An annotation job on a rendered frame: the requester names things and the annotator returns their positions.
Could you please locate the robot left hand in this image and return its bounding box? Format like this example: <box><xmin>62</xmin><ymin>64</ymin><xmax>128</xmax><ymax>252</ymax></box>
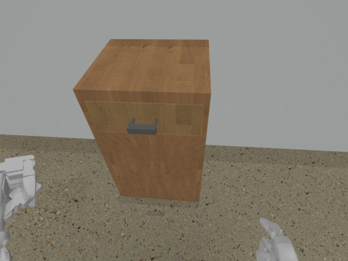
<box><xmin>0</xmin><ymin>155</ymin><xmax>41</xmax><ymax>229</ymax></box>

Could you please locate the cabinet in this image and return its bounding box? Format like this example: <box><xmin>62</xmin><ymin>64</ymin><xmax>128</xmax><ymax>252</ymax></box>
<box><xmin>73</xmin><ymin>39</ymin><xmax>211</xmax><ymax>202</ymax></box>

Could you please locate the handle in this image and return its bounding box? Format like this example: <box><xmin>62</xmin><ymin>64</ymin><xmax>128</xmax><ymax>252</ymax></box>
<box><xmin>127</xmin><ymin>118</ymin><xmax>158</xmax><ymax>135</ymax></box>

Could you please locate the robot right hand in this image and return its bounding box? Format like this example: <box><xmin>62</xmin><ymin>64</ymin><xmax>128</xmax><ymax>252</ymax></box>
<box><xmin>256</xmin><ymin>217</ymin><xmax>298</xmax><ymax>261</ymax></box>

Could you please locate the robot left forearm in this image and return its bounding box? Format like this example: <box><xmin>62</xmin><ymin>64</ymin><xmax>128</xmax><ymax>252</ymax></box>
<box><xmin>0</xmin><ymin>229</ymin><xmax>12</xmax><ymax>261</ymax></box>

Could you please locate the drawer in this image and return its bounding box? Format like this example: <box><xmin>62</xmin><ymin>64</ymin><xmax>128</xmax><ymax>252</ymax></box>
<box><xmin>84</xmin><ymin>101</ymin><xmax>203</xmax><ymax>135</ymax></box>

